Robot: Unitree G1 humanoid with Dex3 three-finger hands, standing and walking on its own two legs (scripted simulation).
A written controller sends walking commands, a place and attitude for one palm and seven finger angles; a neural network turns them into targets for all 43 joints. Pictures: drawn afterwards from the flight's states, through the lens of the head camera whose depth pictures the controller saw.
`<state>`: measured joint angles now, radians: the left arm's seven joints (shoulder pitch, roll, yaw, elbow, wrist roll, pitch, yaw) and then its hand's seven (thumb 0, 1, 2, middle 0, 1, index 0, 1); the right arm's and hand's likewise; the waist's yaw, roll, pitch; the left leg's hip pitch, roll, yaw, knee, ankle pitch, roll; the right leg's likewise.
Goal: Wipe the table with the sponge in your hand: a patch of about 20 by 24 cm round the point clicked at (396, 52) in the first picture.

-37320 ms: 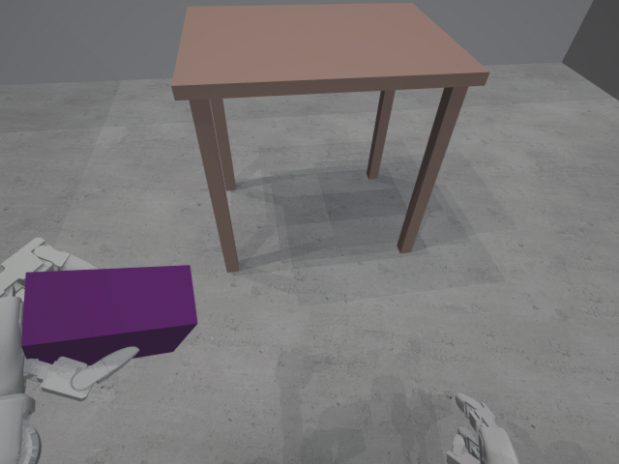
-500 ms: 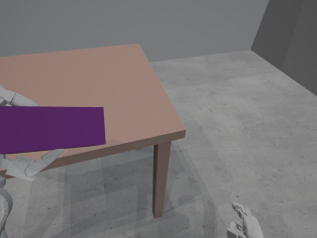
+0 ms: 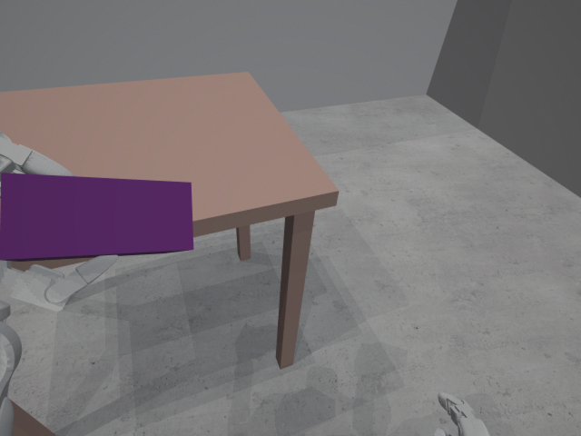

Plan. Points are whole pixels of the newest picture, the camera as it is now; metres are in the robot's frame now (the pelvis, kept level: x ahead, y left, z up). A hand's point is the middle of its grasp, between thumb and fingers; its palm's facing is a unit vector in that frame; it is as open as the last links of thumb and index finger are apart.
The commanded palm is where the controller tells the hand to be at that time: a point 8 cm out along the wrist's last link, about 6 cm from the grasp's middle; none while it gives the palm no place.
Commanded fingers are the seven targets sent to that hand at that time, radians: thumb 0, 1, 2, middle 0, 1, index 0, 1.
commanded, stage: stop stepping back and stand still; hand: left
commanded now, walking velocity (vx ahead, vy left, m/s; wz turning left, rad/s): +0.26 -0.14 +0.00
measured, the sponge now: (130, 222) +0.25 +0.18 +0.24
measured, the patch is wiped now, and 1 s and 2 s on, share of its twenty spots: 0.90 0.90 0.90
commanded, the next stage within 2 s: stand and wait in 1.78 s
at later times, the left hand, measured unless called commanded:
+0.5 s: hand out of the picture +0.12 +0.25 +0.26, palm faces +0.52 -0.80 -0.28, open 10.1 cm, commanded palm +0.06 +0.29 +0.27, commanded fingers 0.00 0.10 1.30 -1.20 -1.60 -1.20 -1.60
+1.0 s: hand out of the picture +0.11 +0.26 +0.26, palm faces +0.51 -0.79 -0.34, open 10.1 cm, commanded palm +0.06 +0.31 +0.27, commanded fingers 0.00 0.10 1.30 -1.20 -1.60 -1.20 -1.60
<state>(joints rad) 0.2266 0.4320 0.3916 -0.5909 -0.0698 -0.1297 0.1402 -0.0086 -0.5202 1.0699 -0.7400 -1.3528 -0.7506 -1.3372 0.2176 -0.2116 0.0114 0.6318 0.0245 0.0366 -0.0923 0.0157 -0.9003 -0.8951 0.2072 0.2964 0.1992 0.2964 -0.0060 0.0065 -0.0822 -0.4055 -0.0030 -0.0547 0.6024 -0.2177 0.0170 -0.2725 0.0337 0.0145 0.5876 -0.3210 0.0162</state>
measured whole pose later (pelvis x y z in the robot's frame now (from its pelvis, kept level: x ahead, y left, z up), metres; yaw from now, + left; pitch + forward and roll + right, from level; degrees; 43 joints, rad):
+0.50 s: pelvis -0.09 +0.01 +0.00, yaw +1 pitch -3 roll +0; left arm 0.27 0.41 0.43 -0.51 -0.06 -0.08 0.17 -0.01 -0.52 1.07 -0.74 -1.36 -0.75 -1.34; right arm 0.25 -0.17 0.03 0.65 0.00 -0.03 -0.05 0.02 -0.90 -0.90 0.20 0.30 0.20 0.30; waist -0.04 0.02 -0.09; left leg -0.37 0.05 0.00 0.62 -0.26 -0.01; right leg -0.30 0.04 -0.08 0.77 -0.49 -0.05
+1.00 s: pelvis -0.09 +0.02 +0.01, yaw +3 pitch -2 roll +0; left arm 0.34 0.40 0.41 -0.64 -0.06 -0.13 0.16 -0.01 -0.52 1.07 -0.74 -1.36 -0.75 -1.34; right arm 0.20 -0.22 0.00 0.63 0.01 -0.06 -0.06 0.02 -0.90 -0.90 0.20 0.30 0.20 0.30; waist 0.00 0.02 0.00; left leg -0.27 0.07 0.03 0.56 -0.26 -0.04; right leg -0.23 0.02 -0.09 0.55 -0.29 -0.05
